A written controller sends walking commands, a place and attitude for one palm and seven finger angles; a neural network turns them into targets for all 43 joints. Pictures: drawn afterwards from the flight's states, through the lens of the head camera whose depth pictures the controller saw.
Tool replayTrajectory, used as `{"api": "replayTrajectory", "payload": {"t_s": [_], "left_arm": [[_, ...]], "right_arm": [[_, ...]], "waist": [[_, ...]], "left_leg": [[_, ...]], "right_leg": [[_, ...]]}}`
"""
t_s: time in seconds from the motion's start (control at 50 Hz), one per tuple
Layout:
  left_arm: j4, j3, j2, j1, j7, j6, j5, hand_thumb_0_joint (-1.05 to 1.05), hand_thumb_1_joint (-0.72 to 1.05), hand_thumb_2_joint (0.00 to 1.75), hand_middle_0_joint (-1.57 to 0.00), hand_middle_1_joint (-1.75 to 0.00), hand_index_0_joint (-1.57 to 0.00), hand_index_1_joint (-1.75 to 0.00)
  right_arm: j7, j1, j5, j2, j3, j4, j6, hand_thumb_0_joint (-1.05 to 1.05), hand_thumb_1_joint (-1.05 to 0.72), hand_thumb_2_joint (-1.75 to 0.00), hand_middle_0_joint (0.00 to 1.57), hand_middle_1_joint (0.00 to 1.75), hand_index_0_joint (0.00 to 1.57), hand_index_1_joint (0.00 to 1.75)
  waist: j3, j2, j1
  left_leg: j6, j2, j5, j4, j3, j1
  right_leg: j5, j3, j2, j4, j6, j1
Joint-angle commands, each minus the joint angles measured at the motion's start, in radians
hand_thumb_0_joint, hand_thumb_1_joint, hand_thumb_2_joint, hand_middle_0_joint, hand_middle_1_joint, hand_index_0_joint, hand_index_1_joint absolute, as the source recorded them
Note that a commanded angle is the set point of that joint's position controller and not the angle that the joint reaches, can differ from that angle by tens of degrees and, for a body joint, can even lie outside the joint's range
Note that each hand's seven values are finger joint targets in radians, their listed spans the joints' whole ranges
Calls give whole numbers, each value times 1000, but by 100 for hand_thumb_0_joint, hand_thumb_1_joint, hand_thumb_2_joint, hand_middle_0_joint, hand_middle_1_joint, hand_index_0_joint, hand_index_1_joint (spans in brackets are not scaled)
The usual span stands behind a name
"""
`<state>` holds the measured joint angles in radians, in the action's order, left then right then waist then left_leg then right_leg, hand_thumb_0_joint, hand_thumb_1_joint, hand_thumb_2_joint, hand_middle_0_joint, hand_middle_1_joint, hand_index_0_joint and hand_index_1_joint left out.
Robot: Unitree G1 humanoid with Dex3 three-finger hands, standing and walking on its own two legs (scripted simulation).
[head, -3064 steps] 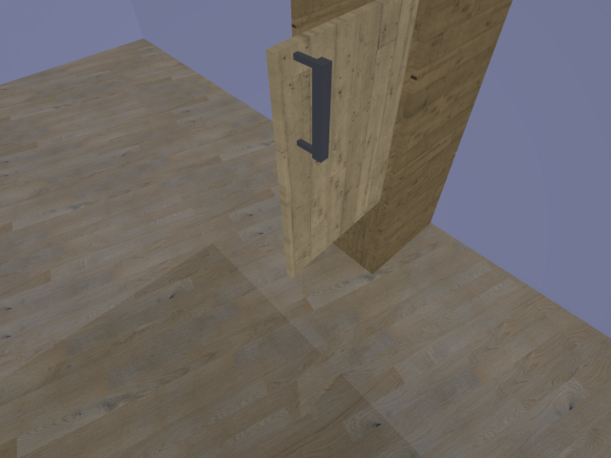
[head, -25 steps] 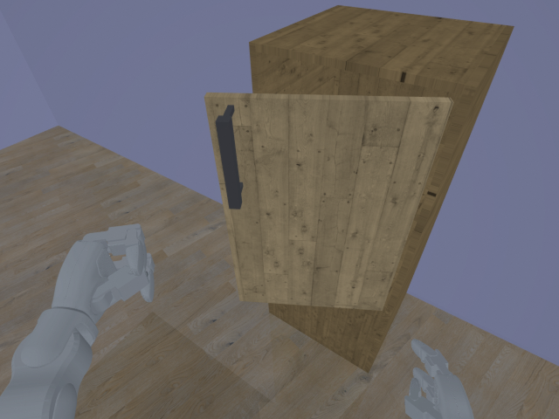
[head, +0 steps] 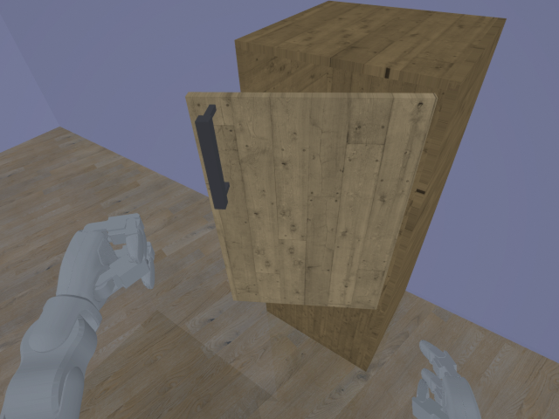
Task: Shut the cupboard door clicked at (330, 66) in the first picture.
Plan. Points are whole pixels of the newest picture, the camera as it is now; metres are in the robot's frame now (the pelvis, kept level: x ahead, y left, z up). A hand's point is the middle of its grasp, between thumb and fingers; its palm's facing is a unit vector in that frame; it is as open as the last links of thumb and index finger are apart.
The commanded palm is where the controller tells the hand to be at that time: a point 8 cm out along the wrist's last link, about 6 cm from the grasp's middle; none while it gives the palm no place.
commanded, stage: bring the fist close to the handle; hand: left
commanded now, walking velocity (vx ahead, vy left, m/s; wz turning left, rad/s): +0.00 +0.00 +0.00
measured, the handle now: (216, 159) +0.48 +0.16 +0.15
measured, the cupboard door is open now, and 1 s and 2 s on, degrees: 29 29 19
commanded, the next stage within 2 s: push the door shut along its arc in 1.18 s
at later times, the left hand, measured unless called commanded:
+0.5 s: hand (191, 221) +0.32 +0.16 +0.16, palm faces +0.00 -1.00 -0.03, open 3.1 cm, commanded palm +0.30 +0.21 +0.16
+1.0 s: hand (214, 194) +0.38 +0.14 +0.16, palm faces +0.03 -1.00 -0.02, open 3.1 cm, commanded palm +0.35 +0.19 +0.16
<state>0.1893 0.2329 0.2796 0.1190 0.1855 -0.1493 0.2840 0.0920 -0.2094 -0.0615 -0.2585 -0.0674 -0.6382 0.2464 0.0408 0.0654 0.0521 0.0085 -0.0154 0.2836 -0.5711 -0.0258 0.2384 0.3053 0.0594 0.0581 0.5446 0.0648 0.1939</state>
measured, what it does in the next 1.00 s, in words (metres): stands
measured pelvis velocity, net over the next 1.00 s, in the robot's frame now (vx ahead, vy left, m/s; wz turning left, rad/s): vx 0.01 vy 0.02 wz -0.04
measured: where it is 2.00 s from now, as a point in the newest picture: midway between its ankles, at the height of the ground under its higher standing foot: outside the picture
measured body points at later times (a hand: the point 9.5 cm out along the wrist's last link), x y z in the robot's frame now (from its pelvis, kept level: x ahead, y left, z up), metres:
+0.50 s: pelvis +0.01 +0.02 +0.00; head -0.01 +0.00 +0.45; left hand +0.32 +0.21 +0.16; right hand +0.20 -0.20 -0.08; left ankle +0.02 +0.12 -0.73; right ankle +0.00 -0.07 -0.73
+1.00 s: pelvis +0.01 +0.02 +0.00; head +0.00 +0.00 +0.45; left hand +0.37 +0.19 +0.16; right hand +0.16 -0.22 -0.09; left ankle +0.02 +0.12 -0.73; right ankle +0.00 -0.07 -0.73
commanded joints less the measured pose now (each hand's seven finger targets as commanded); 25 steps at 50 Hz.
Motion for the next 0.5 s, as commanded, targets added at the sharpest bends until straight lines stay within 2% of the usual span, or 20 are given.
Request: {"api": "replayTrajectory", "payload": {"t_s": [0.0,0.02,0.04,0.06,0.08,0.1,0.12,0.16,0.18,0.2,0.22,0.26,0.28,0.3,0.38,0.4,0.42,0.46,0.48], "left_arm": [[211,41,146,-286,-1,75,8,0,90,90,-130,-150,-130,-150],[208,20,117,-272,-2,68,5,0,90,90,-130,-150,-130,-150],[204,9,106,-296,-9,63,5,0,90,90,-130,-150,-130,-150],[187,9,108,-313,-18,54,1,0,90,90,-130,-150,-130,-150],[172,22,118,-326,-29,50,-2,0,90,90,-130,-150,-130,-150],[166,52,154,-315,-39,48,-8,0,90,90,-130,-150,-130,-150],[176,47,141,-320,-46,43,-15,0,90,90,-130,-150,-130,-150],[195,14,102,-344,-62,38,-22,0,90,90,-130,-150,-130,-150],[196,26,115,-362,-73,36,-26,0,90,90,-130,-150,-130,-150],[183,17,114,-361,-79,34,-31,0,90,90,-130,-150,-130,-150],[175,11,105,-391,-85,31,-31,0,90,90,-130,-150,-130,-150],[175,-16,81,-432,-91,29,-39,0,90,90,-130,-150,-130,-150],[163,-38,59,-437,-94,25,-41,0,90,90,-130,-150,-130,-150],[159,-32,78,-464,-99,26,-44,0,90,90,-130,-150,-130,-150],[104,-92,19,-550,-117,12,-57,0,90,90,-130,-150,-130,-150],[76,-79,41,-566,-125,8,-61,0,90,90,-130,-150,-130,-150],[52,-74,43,-592,-132,2,-64,0,90,90,-130,-150,-130,-150],[41,-79,37,-641,-145,-1,-73,0,90,90,-130,-150,-130,-150],[25,-64,40,-631,-154,-2,-73,0,90,90,-130,-150,-130,-150]], "right_arm": [[3,147,-7,-88,40,181,61,0,-90,-90,20,30,20,30],[0,149,-7,-81,38,188,59,0,-90,-90,20,30,20,30],[0,146,-9,-82,38,187,56,0,-90,-90,20,30,20,30],[0,145,-7,-84,37,185,53,0,-90,-90,20,30,20,30],[0,144,-6,-86,38,183,48,0,-90,-90,20,30,20,30],[-2,142,-2,-92,40,180,41,0,-90,-90,20,30,20,30],[-5,150,-1,-85,40,187,33,0,-90,-90,20,30,20,30],[-13,157,-2,-76,34,196,22,0,-90,-90,20,30,20,30],[-14,154,-2,-77,38,194,16,0,-90,-90,20,30,20,30],[-14,154,1,-80,35,191,10,0,-90,-90,20,30,20,30],[-15,152,0,-79,35,190,3,0,-90,-90,20,30,20,30],[-16,156,-1,-75,34,192,-8,0,-90,-90,20,30,20,30],[-17,157,-2,-73,33,194,-10,0,-90,-90,20,30,20,30],[-16,153,-2,-80,36,188,-15,0,-90,-90,20,30,20,30],[-15,161,-3,-75,33,183,-33,0,-90,-90,20,30,20,30],[-13,158,-2,-81,34,176,-39,0,-90,-90,20,30,20,30],[-12,159,0,-81,33,175,-47,0,-90,-90,20,30,20,30],[-14,164,1,-75,31,175,-59,0,-90,-90,20,30,20,30],[-16,164,3,-74,33,177,-64,0,-90,-90,20,30,20,30]], "waist": [[132,-69,-9],[133,-43,-5],[132,-62,-12],[117,-61,-11],[118,-93,-11],[123,-117,-4],[149,-97,1],[155,-54,-1],[173,-37,-2],[155,-51,-1],[161,-66,-10],[165,-34,-14],[160,-37,-18],[163,-57,-21],[146,-55,-33],[132,-83,-34],[145,-95,-33],[168,-58,-32],[184,-75,-25]], "left_leg": [[35,-6,-170,41,-3,-58],[35,-7,-177,47,-1,-65],[36,-8,-177,49,0,-73],[35,-7,-174,53,-2,-70],[36,-7,-171,55,-4,-69],[37,-3,-182,51,-4,-59],[37,-6,-195,58,2,-64],[32,-7,-220,63,5,-86],[30,-5,-232,62,8,-102],[31,-2,-234,62,5,-95],[32,-2,-233,65,4,-95],[28,-1,-244,69,3,-113],[27,0,-237,72,2,-118],[29,3,-238,68,0,-120],[25,3,-195,82,-9,-127],[28,5,-187,81,-9,-120],[28,3,-179,87,-11,-113],[23,2,-197,90,-11,-128],[23,3,-216,90,-9,-131]], "right_leg": [[-239,-97,-81,-111,-91,13],[-247,-82,-75,-104,-83,22],[-242,-68,-69,-101,-81,31],[-235,-62,-65,-100,-77,41],[-230,-60,-64,-101,-77,42],[-248,-74,-69,-105,-81,23],[-266,-70,-71,-96,-78,8],[-289,-46,-63,-79,-66,12],[-296,-44,-59,-75,-64,10],[-299,-45,-60,-80,-62,14],[-299,-45,-59,-80,-64,11],[-301,-37,-54,-74,-56,16],[-288,-31,-51,-75,-55,29],[-287,-37,-52,-79,-55,24],[-224,-28,-47,-87,-51,55],[-215,-35,-48,-96,-52,58],[-206,-37,-49,-97,-52,48],[-217,-33,-49,-90,-46,39],[-239,-32,-48,-88,-46,25]]}}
